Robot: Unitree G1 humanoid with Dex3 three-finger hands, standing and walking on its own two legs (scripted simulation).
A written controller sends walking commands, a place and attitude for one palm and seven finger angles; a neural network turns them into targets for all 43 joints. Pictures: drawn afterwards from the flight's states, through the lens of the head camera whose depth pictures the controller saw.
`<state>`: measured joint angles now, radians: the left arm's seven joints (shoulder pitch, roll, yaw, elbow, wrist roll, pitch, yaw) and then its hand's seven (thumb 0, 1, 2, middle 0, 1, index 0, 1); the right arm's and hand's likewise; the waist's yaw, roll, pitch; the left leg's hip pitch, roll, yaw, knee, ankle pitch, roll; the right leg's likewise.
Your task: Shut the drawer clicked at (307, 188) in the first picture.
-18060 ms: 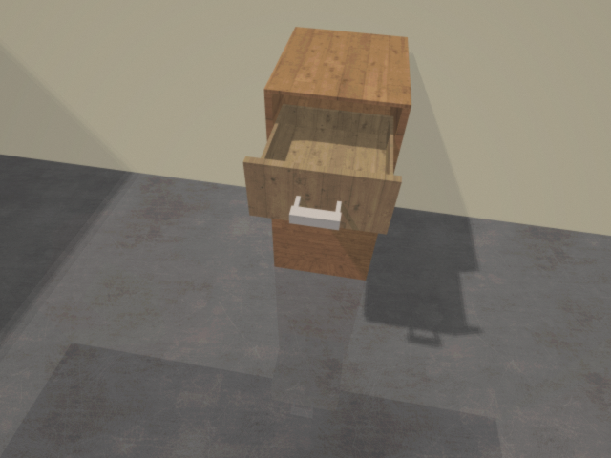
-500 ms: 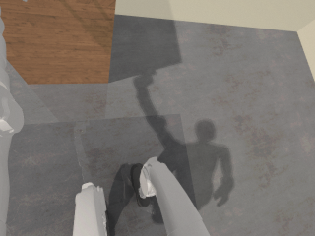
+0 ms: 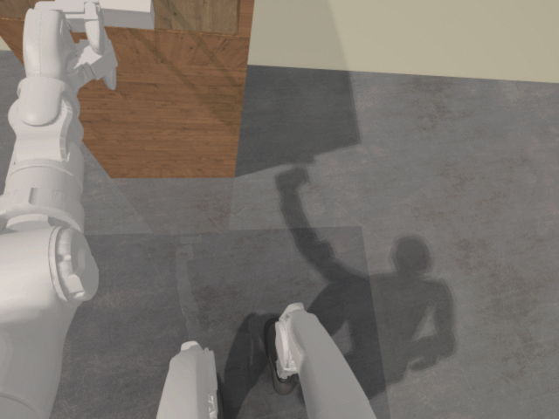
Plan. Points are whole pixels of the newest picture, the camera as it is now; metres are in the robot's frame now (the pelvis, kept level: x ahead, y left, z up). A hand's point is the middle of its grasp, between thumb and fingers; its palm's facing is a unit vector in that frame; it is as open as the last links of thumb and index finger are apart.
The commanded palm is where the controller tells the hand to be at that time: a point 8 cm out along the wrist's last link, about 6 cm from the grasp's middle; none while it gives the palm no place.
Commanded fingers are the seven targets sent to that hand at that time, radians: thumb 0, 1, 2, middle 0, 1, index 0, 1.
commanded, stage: draw the hand back to the body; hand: left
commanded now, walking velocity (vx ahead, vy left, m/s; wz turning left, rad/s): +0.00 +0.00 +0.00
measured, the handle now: out of the picture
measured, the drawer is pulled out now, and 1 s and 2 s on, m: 0.00 0.00 0.00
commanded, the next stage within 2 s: step back with the hand held close in 1.38 s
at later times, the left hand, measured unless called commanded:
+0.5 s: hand (26, 136) +0.41 +0.16 +0.15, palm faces -0.09 -0.99 -0.06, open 3.2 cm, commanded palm +0.38 +0.21 +0.16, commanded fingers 0.00 0.90 0.90 -1.40 -1.60 -1.40 -1.60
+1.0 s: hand out of the picture +0.27 +0.21 +0.26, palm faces +0.30 -0.90 -0.33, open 3.2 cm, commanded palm +0.22 +0.26 +0.27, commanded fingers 0.00 0.90 0.90 -1.40 -1.60 -1.40 -1.60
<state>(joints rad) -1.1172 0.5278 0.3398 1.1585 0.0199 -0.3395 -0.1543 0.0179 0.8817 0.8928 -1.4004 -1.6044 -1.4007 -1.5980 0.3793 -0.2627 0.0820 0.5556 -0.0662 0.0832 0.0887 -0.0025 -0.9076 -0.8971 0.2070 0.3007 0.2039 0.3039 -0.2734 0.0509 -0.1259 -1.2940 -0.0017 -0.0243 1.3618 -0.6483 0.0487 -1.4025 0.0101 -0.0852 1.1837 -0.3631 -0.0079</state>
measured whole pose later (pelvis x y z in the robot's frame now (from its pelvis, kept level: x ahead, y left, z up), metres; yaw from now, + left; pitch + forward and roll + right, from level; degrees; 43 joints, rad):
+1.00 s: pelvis +0.05 -0.01 +0.13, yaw +3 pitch -1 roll -1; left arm 0.30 0.32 0.15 -0.23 -0.06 -0.09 0.07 0.01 0.89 0.90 -1.40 -1.60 -1.40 -1.60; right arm 0.22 -0.22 0.07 0.57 0.00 -0.05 -0.07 0.01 -0.91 -0.90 0.21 0.30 0.20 0.30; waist 0.05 0.07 -0.02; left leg -0.10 -0.02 -0.02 0.49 -0.37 0.03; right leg -0.26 0.01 -0.05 0.47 -0.20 -0.02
